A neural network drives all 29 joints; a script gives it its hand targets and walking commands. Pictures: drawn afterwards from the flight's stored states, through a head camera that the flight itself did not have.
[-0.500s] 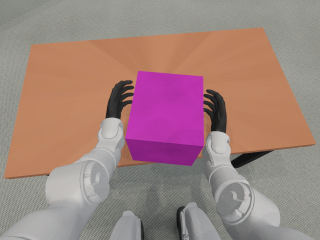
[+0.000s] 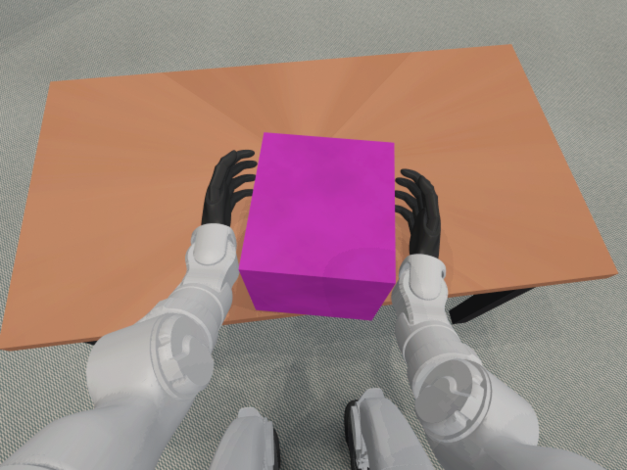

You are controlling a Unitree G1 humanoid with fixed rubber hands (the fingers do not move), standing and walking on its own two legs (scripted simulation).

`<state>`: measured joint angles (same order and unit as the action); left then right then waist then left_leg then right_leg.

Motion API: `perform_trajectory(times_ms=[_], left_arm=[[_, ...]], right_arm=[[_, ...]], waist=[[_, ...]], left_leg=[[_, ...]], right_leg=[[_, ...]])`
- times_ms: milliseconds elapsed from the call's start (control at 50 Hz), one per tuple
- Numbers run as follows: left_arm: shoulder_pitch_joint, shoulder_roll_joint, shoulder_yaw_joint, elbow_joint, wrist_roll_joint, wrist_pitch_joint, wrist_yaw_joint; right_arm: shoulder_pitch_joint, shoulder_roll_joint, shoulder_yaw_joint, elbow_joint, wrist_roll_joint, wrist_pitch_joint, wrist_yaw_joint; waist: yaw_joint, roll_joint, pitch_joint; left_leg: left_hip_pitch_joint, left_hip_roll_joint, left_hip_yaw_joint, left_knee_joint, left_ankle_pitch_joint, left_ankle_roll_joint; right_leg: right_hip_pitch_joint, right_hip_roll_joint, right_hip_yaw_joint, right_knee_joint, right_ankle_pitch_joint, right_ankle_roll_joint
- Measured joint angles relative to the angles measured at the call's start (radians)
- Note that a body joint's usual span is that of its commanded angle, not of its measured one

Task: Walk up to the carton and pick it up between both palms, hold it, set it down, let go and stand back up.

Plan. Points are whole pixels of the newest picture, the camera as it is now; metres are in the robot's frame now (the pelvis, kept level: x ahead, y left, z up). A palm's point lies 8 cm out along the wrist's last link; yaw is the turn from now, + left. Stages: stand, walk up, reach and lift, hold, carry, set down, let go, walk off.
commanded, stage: set down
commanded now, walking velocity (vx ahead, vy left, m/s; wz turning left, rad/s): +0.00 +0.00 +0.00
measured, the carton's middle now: (320, 231) +0.42 -0.04 -0.06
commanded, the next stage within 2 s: none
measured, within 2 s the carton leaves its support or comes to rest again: neither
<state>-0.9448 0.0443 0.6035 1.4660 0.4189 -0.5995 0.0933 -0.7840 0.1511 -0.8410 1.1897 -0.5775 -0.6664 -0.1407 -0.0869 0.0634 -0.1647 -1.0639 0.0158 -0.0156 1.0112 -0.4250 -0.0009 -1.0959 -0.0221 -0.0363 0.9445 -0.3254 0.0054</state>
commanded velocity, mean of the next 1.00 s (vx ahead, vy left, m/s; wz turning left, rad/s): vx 0.00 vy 0.00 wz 0.00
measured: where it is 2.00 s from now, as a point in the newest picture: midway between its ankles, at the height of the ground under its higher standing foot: outside the picture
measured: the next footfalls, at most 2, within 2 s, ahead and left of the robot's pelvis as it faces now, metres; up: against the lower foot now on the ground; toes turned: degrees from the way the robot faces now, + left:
none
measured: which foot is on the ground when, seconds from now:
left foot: down 0.00-1.00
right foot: down 0.00-1.00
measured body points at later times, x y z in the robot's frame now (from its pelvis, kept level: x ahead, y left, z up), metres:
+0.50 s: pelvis -0.01 +0.01 -0.02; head +0.14 -0.02 +0.41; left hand +0.46 +0.09 -0.02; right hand +0.40 -0.17 -0.03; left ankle +0.02 +0.12 -0.66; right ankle +0.05 -0.13 -0.66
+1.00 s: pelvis +0.00 +0.01 -0.04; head +0.15 -0.02 +0.38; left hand +0.49 +0.11 -0.03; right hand +0.43 -0.19 -0.05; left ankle +0.02 +0.12 -0.66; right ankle +0.05 -0.13 -0.66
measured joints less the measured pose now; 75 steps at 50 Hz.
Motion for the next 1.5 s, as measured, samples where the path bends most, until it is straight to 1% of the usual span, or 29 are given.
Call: perform_trajectory(times_ms=[180, 300, 360, 440, 580, 680, 720, 740, 820, 860, 900, 960, 1020, 1080, 1140, 1200, 1240, 1320, 1400, 1500], left_arm=[[-0.009, 0.007, 0.026, -0.017, 0.023, 0.032, -0.003], [-0.014, 0.009, 0.050, -0.024, 0.043, 0.043, -0.009], [-0.020, 0.010, 0.057, -0.027, 0.044, 0.048, -0.015], [-0.027, 0.013, 0.066, -0.029, 0.046, 0.058, -0.016], [-0.050, 0.024, 0.048, -0.024, 0.035, 0.088, -0.005], [-0.065, 0.036, 0.023, -0.009, 0.013, 0.099, 0.001], [-0.069, 0.044, -0.014, 0.006, -0.019, 0.106, 0.009], [-0.072, 0.050, -0.045, 0.020, -0.052, 0.109, 0.015], [-0.095, 0.077, -0.231, 0.090, -0.251, 0.102, 0.032], [-0.112, 0.084, -0.319, 0.116, -0.341, 0.091, 0.030], [-0.126, 0.089, -0.387, 0.130, -0.408, 0.085, 0.022], [-0.129, 0.091, -0.452, 0.118, -0.478, 0.075, 0.010], [-0.119, 0.098, -0.490, 0.105, -0.512, 0.066, -0.004], [-0.098, 0.115, -0.535, 0.099, -0.540, 0.070, -0.018], [-0.074, 0.132, -0.574, 0.086, -0.574, 0.071, -0.024], [-0.058, 0.145, -0.625, 0.071, -0.620, 0.066, -0.024], [-0.060, 0.154, -0.655, 0.067, -0.650, 0.067, -0.026], [-0.082, 0.171, -0.710, 0.069, -0.693, 0.081, -0.031], [-0.115, 0.174, -0.732, 0.079, -0.698, 0.103, -0.034], [-0.140, 0.170, -0.721, 0.076, -0.689, 0.134, -0.031]], right_arm=[[-0.008, 0.018, -0.011, -0.028, -0.015, 0.010, 0.012], [-0.015, 0.018, -0.009, -0.027, -0.016, 0.003, 0.010], [-0.019, 0.017, 0.002, -0.029, -0.006, 0.004, 0.008], [-0.028, 0.017, 0.002, -0.032, -0.011, 0.011, 0.008], [-0.055, -0.002, 0.025, -0.005, 0.008, 0.017, -0.002], [-0.080, -0.030, 0.063, 0.049, 0.038, 0.017, -0.016], [-0.089, -0.056, 0.112, 0.092, 0.081, 0.027, -0.026], [-0.093, -0.073, 0.154, 0.121, 0.122, 0.036, -0.032], [-0.124, -0.138, 0.362, 0.239, 0.327, 0.061, -0.051], [-0.139, -0.162, 0.441, 0.268, 0.405, 0.062, -0.053], [-0.152, -0.184, 0.497, 0.281, 0.467, 0.062, -0.053], [-0.160, -0.218, 0.570, 0.274, 0.554, 0.062, -0.050], [-0.164, -0.257, 0.639, 0.275, 0.632, 0.059, -0.044], [-0.177, -0.287, 0.685, 0.305, 0.701, 0.061, -0.037], [-0.182, -0.307, 0.706, 0.321, 0.746, 0.071, -0.024], [-0.176, -0.320, 0.718, 0.310, 0.770, 0.090, -0.004], [-0.173, -0.324, 0.728, 0.290, 0.780, 0.111, 0.007], [-0.189, -0.322, 0.740, 0.275, 0.794, 0.156, 0.017], [-0.210, -0.314, 0.742, 0.279, 0.797, 0.190, 0.021], [-0.199, -0.306, 0.751, 0.243, 0.808, 0.225, 0.013]], waist=[[-0.009, 0.009, -0.001], [-0.008, 0.012, 0.005], [-0.009, 0.008, 0.009], [-0.010, 0.014, 0.012], [-0.006, 0.020, 0.006], [-0.008, 0.018, 0.018], [-0.005, 0.018, 0.009], [-0.003, 0.019, -0.002], [0.008, 0.033, -0.049], [0.016, 0.040, -0.062], [0.023, 0.045, -0.068], [0.033, 0.046, -0.083], [0.041, 0.041, -0.095], [0.042, 0.041, -0.093], [0.043, 0.039, -0.093], [0.041, 0.034, -0.109], [0.033, 0.025, -0.118], [0.008, 0.013, -0.129], [-0.012, 0.008, -0.126], [-0.023, -0.003, -0.132]], left_leg=[[-0.019, -0.002, 0.006, 0.032, -0.014, 0.003], [-0.025, -0.004, 0.014, 0.057, -0.027, 0.007], [-0.027, -0.007, 0.020, 0.066, -0.030, 0.009], [-0.035, -0.008, 0.024, 0.085, -0.037, 0.012], [-0.059, -0.007, 0.036, 0.114, -0.050, 0.017], [-0.061, -0.010, 0.047, 0.124, -0.055, 0.020], [-0.072, -0.008, 0.050, 0.129, -0.058, 0.020], [-0.083, -0.006, 0.053, 0.133, -0.060, 0.020], [-0.138, 0.002, 0.052, 0.169, -0.079, 0.018], [-0.158, 0.005, 0.048, 0.189, -0.090, 0.016], [-0.171, 0.007, 0.043, 0.206, -0.100, 0.015], [-0.187, 0.007, 0.039, 0.220, -0.108, 0.014], [-0.190, 0.004, 0.035, 0.219, -0.108, 0.014], [-0.181, 0.004, 0.026, 0.210, -0.102, 0.012], [-0.173, 0.010, 0.018, 0.198, -0.093, 0.010], [-0.177, 0.013, 0.011, 0.184, -0.083, 0.009], [-0.177, 0.012, 0.009, 0.174, -0.074, 0.010], [-0.175, 0.006, 0.000, 0.154, -0.057, 0.007], [-0.152, 0.008, -0.008, 0.131, -0.043, 0.002], [-0.106, 0.007, -0.006, 0.077, -0.018, -0.003]], right_leg=[[-0.023, -0.003, 0.006, 0.036, -0.014, 0.003], [-0.034, -0.004, 0.015, 0.066, -0.027, 0.005], [-0.041, -0.008, 0.022, 0.083, -0.033, 0.007], [-0.051, -0.008, 0.026, 0.102, -0.039, 0.008], [-0.081, -0.007, 0.039, 0.133, -0.047, 0.013], [-0.089, -0.009, 0.050, 0.151, -0.054, 0.017], [-0.102, -0.007, 0.054, 0.154, -0.055, 0.018], [-0.114, -0.005, 0.056, 0.158, -0.056, 0.019], [-0.166, 0.002, 0.055, 0.183, -0.066, 0.022], [-0.184, 0.005, 0.052, 0.197, -0.073, 0.023], [-0.194, 0.006, 0.048, 0.208, -0.080, 0.024], [-0.206, 0.006, 0.044, 0.217, -0.087, 0.026], [-0.207, 0.004, 0.041, 0.215, -0.088, 0.028], [-0.190, 0.004, 0.033, 0.198, -0.082, 0.028], [-0.175, 0.010, 0.024, 0.173, -0.068, 0.026], [-0.173, 0.013, 0.017, 0.150, -0.054, 0.024], [-0.171, 0.012, 0.015, 0.140, -0.046, 0.023], [-0.165, 0.007, 0.006, 0.123, -0.035, 0.019], [-0.138, 0.009, -0.002, 0.096, -0.021, 0.013], [-0.095, 0.008, -0.002, 0.049, -0.001, 0.009]])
